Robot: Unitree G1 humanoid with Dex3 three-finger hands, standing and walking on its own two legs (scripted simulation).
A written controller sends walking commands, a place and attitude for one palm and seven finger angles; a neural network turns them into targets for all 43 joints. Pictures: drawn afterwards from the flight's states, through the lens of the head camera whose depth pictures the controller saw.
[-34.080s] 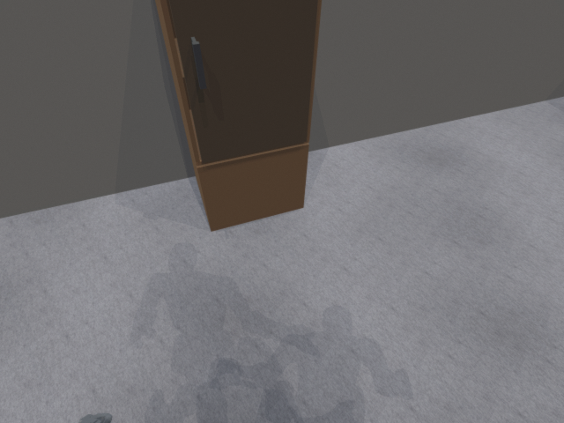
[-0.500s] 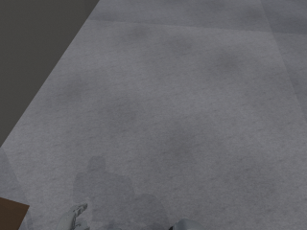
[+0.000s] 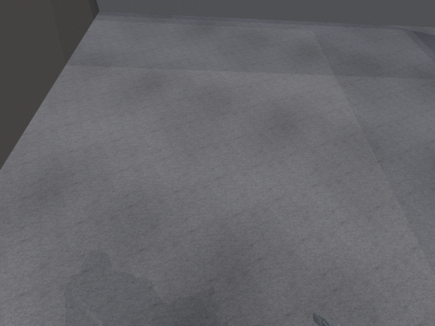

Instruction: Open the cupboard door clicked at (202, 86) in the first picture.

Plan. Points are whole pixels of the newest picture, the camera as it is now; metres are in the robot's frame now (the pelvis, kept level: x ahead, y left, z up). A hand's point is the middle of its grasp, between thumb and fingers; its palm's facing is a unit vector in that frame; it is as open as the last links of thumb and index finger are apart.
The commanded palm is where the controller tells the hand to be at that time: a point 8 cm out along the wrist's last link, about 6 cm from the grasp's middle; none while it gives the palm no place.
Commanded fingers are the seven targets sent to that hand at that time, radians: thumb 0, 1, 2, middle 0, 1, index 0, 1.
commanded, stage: walk to a spot facing it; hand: left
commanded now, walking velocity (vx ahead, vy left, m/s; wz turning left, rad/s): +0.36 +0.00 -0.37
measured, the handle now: out of the picture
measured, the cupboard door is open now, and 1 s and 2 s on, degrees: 39 39 39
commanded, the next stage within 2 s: turn to face it in 0.52 s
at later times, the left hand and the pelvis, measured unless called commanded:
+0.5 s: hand (185, 233) +0.34 +0.10 -0.15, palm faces -0.10 -0.97 -0.22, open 7.1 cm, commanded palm none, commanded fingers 0.00 0.90 0.90 -0.20 -0.30 -0.20 -0.30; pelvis +0.24 -0.08 +0.01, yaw -8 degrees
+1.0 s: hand (194, 177) +0.51 +0.10 -0.16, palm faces +0.05 -0.98 -0.22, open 7.3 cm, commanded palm none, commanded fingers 0.00 0.90 0.90 -0.20 -0.30 -0.20 -0.30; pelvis +0.43 -0.09 +0.00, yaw +0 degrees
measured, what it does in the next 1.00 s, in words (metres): walks ahead: right foot, then left foot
